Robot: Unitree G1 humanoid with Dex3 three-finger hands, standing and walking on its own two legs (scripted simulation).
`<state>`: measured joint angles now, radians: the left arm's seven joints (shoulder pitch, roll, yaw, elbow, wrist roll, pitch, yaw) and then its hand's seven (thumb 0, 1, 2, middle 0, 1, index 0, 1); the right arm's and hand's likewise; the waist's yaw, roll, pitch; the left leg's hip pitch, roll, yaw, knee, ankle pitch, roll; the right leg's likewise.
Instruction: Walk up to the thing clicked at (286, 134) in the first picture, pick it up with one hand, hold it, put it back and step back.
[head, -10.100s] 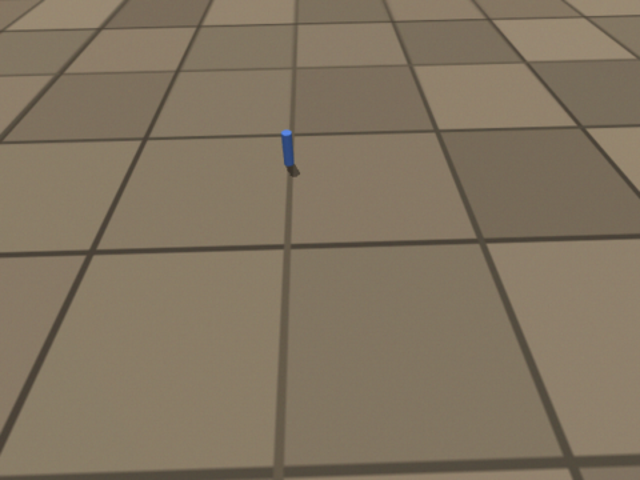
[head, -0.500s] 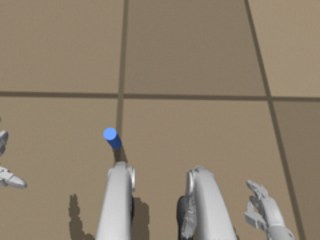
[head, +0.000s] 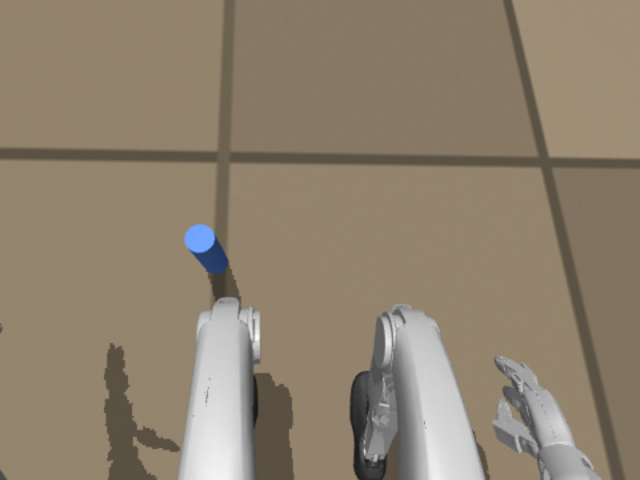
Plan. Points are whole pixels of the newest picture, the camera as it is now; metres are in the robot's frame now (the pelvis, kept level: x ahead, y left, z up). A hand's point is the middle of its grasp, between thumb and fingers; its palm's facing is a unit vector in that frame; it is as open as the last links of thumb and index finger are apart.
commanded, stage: go down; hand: left
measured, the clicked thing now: (208, 251) +0.44 +0.23 -0.35
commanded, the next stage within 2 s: approach in 1.04 s
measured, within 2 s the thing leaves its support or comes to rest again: neither
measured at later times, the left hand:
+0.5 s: hand out of the picture +0.34 +0.42 -0.04, palm faces +0.21 -0.97 -0.10, open 17.6 cm
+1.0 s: hand out of the picture +0.36 +0.42 -0.04, palm faces +0.21 -0.97 -0.09, open 17.7 cm
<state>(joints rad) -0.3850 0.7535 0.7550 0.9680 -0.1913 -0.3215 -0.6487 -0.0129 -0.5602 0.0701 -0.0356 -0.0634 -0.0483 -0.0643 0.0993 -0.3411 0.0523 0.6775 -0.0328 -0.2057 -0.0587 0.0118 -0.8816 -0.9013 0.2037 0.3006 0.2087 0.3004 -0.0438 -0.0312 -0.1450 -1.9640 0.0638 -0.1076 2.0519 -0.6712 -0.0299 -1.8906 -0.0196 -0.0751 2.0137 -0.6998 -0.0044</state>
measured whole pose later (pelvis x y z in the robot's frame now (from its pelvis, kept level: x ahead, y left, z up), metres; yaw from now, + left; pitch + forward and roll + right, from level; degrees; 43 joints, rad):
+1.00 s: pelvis -0.01 +0.00 -0.05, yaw -1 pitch +32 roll -6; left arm -0.52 0.89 0.84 1.06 -0.20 -0.33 -0.73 -0.01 -0.60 0.05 -0.04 -0.05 -0.05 -0.05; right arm 0.10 -0.37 0.09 0.67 -0.04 -0.19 -0.04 0.01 -0.89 -0.90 0.20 0.30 0.21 0.30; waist -0.07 -0.04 -0.10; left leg -2.11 0.06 -0.13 2.22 -0.67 -0.02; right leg -2.03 -0.02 -0.08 2.17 -0.70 0.01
